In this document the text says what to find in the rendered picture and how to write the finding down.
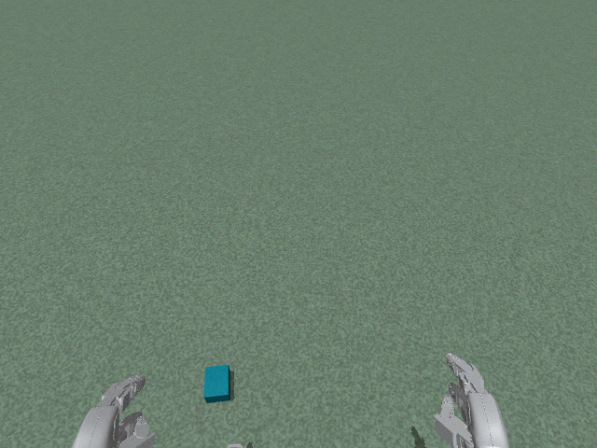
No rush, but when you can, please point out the small box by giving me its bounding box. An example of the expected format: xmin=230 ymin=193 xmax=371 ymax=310
xmin=204 ymin=365 xmax=230 ymax=403

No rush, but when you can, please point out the left robot hand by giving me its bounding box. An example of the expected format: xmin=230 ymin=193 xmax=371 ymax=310
xmin=72 ymin=374 xmax=155 ymax=448

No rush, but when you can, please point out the right robot hand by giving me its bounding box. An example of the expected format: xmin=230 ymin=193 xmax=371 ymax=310
xmin=435 ymin=353 xmax=509 ymax=448

